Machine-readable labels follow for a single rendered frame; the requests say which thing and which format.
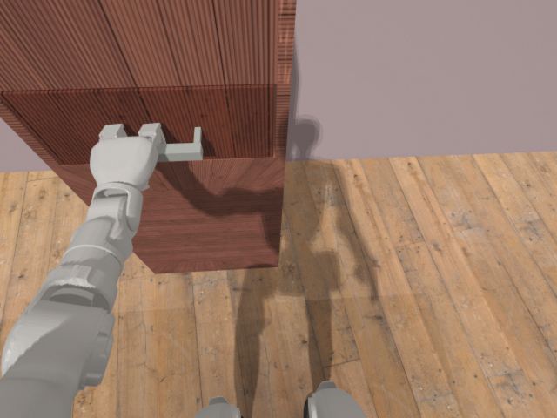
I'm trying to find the right robot shin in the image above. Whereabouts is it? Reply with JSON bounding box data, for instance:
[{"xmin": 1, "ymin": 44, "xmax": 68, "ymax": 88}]
[{"xmin": 315, "ymin": 381, "xmax": 337, "ymax": 394}]

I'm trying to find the left robot shin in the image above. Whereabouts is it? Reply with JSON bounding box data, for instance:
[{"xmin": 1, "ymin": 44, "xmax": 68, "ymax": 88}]
[{"xmin": 209, "ymin": 396, "xmax": 231, "ymax": 406}]

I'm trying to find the robot left upper arm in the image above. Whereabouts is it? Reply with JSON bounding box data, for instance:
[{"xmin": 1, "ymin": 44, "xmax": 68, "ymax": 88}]
[{"xmin": 0, "ymin": 300, "xmax": 116, "ymax": 418}]

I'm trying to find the drawer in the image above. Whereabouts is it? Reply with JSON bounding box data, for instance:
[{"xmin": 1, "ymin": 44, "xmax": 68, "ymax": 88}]
[{"xmin": 0, "ymin": 84, "xmax": 274, "ymax": 165}]

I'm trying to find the handle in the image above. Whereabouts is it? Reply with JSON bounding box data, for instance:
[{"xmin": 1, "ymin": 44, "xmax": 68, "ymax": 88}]
[{"xmin": 157, "ymin": 127, "xmax": 203, "ymax": 162}]

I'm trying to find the robot shin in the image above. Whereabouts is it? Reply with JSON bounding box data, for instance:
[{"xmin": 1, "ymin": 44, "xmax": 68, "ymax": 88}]
[
  {"xmin": 315, "ymin": 381, "xmax": 337, "ymax": 394},
  {"xmin": 209, "ymin": 396, "xmax": 231, "ymax": 406}
]

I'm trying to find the left robot forearm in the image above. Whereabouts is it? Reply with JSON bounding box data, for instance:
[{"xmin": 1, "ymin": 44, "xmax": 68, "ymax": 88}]
[{"xmin": 1, "ymin": 182, "xmax": 143, "ymax": 377}]

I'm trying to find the left robot hand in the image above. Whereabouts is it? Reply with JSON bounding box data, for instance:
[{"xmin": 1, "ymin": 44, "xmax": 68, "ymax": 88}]
[{"xmin": 90, "ymin": 123, "xmax": 166, "ymax": 192}]

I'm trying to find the cabinet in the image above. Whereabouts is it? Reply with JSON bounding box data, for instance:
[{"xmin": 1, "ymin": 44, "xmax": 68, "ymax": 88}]
[{"xmin": 0, "ymin": 0, "xmax": 297, "ymax": 274}]

